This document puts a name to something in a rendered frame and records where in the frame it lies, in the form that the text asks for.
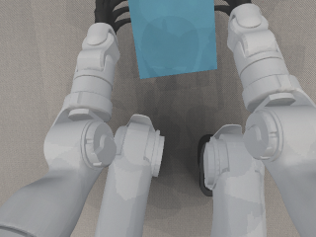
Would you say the robot left hand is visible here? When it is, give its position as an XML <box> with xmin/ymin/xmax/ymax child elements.
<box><xmin>94</xmin><ymin>0</ymin><xmax>131</xmax><ymax>34</ymax></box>

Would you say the right robot thigh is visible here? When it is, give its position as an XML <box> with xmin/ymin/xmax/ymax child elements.
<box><xmin>203</xmin><ymin>133</ymin><xmax>267</xmax><ymax>237</ymax></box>

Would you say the left robot forearm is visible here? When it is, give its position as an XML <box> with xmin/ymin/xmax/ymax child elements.
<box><xmin>43</xmin><ymin>23</ymin><xmax>120</xmax><ymax>154</ymax></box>

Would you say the right robot upper arm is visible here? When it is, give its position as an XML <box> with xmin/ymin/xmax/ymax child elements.
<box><xmin>243</xmin><ymin>105</ymin><xmax>316</xmax><ymax>237</ymax></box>

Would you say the left robot upper arm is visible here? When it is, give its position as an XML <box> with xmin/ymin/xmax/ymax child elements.
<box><xmin>0</xmin><ymin>118</ymin><xmax>117</xmax><ymax>237</ymax></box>

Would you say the robot right hand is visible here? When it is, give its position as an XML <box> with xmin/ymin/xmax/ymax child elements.
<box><xmin>214</xmin><ymin>0</ymin><xmax>252</xmax><ymax>17</ymax></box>

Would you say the robot left shin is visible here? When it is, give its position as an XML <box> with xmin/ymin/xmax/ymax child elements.
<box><xmin>114</xmin><ymin>115</ymin><xmax>155</xmax><ymax>155</ymax></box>

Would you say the right robot forearm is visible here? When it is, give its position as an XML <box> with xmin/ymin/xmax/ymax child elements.
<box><xmin>227</xmin><ymin>3</ymin><xmax>316</xmax><ymax>113</ymax></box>

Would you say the carton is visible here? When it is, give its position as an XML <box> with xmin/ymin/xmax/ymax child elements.
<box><xmin>127</xmin><ymin>0</ymin><xmax>217</xmax><ymax>79</ymax></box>

